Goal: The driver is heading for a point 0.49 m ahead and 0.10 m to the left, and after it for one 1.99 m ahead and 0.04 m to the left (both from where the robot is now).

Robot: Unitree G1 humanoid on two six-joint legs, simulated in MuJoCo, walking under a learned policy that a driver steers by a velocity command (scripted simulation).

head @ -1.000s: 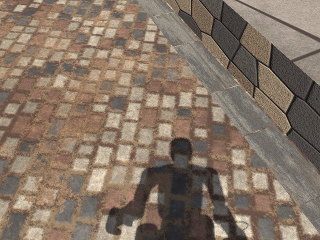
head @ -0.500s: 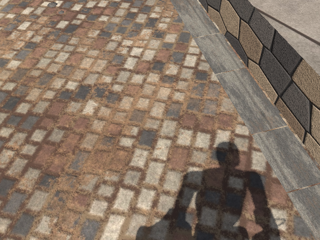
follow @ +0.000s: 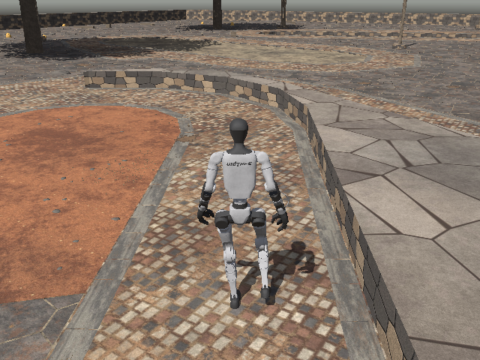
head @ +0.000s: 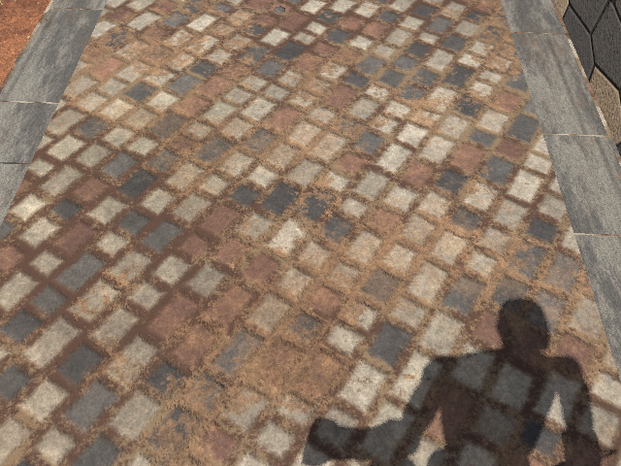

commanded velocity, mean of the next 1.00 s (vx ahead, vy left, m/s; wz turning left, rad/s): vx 0.35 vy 0.00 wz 0.45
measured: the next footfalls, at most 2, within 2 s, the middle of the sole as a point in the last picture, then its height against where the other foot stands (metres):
right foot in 0.32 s outside the picture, level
left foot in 0.80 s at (246, 451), level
